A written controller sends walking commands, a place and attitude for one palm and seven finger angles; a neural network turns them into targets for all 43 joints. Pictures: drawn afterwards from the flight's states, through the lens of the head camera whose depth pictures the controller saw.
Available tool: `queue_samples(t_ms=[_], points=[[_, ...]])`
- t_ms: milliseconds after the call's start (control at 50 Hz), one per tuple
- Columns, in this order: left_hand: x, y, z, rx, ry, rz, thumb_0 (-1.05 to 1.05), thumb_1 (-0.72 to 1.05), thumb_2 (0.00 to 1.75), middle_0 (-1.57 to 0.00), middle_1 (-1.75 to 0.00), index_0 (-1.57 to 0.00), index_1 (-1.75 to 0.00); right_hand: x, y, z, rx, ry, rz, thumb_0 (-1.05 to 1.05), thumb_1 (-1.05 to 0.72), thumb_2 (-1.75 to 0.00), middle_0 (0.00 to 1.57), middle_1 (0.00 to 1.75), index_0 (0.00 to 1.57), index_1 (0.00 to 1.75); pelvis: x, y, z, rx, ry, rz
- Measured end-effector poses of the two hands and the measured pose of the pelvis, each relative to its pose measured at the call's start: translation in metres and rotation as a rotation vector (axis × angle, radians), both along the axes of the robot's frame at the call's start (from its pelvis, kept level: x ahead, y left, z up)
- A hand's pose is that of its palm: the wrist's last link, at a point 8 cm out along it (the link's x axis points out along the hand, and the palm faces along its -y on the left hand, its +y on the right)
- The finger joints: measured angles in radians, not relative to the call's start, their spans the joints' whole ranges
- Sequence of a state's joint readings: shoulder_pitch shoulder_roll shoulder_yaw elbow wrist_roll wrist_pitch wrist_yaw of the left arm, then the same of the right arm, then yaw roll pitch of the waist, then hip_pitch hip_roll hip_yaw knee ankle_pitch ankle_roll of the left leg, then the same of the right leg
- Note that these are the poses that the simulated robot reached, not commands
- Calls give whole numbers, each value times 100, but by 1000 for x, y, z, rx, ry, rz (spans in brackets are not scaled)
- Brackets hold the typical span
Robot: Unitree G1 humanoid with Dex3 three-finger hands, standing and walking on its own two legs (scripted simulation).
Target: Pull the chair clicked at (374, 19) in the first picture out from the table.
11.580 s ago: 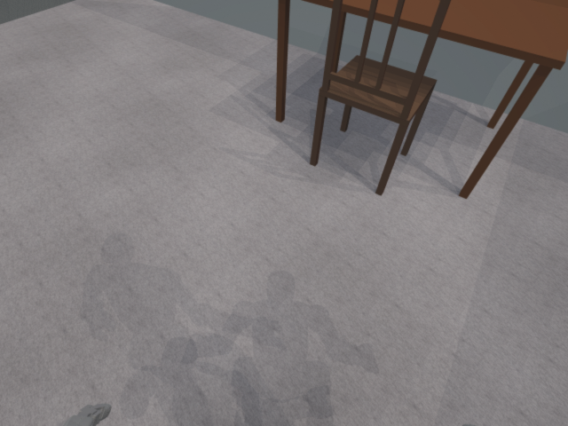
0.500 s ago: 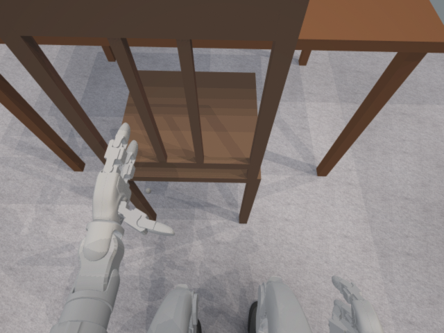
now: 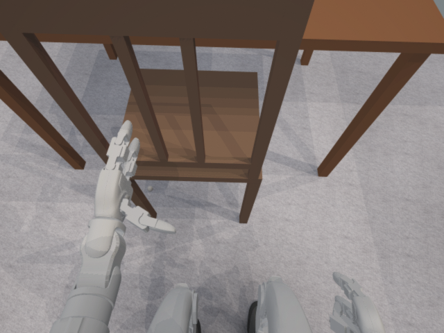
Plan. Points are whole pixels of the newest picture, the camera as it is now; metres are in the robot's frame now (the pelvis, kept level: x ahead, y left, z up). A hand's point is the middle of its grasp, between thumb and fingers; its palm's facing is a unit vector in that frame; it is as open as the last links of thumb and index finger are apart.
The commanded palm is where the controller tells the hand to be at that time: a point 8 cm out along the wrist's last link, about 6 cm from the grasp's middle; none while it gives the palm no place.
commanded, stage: push the fingers through the gap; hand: left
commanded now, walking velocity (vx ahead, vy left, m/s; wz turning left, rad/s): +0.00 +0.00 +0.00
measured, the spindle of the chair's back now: (148, 113) +0.50 +0.15 +0.04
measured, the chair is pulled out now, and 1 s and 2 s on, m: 0.00 0.00 0.00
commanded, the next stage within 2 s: hook a spindle and tug to test in 1.48 s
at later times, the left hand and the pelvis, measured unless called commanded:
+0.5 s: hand (155, 161) +0.41 +0.13 +0.02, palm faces -0.01 -1.00 -0.05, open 16.9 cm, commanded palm +0.39 +0.19 +0.02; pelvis +0.00 +0.00 +0.00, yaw -1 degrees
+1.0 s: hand (159, 137) +0.46 +0.13 +0.02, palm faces -0.01 -1.00 -0.03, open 16.9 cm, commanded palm +0.43 +0.18 +0.02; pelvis +0.00 +0.01 +0.00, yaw -1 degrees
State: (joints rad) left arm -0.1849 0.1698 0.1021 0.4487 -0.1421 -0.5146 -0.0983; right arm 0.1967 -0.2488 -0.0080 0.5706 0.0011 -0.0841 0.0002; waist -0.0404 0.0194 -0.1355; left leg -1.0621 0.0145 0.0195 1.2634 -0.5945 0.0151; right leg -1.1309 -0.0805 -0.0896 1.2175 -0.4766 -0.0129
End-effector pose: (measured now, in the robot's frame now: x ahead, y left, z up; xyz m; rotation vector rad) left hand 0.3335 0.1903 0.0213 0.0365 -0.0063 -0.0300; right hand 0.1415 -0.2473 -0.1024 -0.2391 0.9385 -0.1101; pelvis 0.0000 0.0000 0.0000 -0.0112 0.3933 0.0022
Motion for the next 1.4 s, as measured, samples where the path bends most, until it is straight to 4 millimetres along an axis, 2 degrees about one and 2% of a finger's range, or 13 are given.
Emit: queue_samples(t_ms=[200,520,680,920,1140,1280,1400], points=[[28,-6,-1,4,-1,-13,-1,-50,30,-6,-8,-6,-8,-9,-2,-7,-7,32,-13,1,-91,-90,20,30,20,30,-2,1,-3,-1,12,1],[54,-2,1,10,-4,16,-1,-49,30,-6,-8,-6,-8,-45,-9,-7,-16,132,-68,1,-91,-90,20,30,20,30,0,1,0,-1,21,-11],[74,-4,1,6,-9,11,-1,-50,30,-6,-8,-6,-8,-58,-13,-9,-30,172,-82,1,-91,-90,20,30,20,30,-2,2,-1,-3,32,-13],[94,-4,2,0,-7,17,-1,-50,30,-6,-8,-6,-8,-76,-8,-11,-20,223,-101,1,-91,-90,20,30,20,30,-2,5,-2,-5,44,-19],[120,-3,2,-4,-16,22,-1,-50,30,-6,-8,-6,-8,-97,-6,-15,-29,291,-122,1,-91,-90,20,30,20,30,-4,8,-7,-12,64,-22],[120,-7,1,-5,-10,11,-1,-49,30,-6,-8,-6,-8,-108,-3,-14,-13,333,-146,1,-91,-90,20,30,20,30,-2,11,-4,-12,68,-30],[114,-11,-1,-5,-5,21,-1,-49,30,-6,-8,-6,-8,-107,-1,-11,-7,337,-145,1,-91,-90,20,30,20,30,0,11,-2,-11,62,-30]])
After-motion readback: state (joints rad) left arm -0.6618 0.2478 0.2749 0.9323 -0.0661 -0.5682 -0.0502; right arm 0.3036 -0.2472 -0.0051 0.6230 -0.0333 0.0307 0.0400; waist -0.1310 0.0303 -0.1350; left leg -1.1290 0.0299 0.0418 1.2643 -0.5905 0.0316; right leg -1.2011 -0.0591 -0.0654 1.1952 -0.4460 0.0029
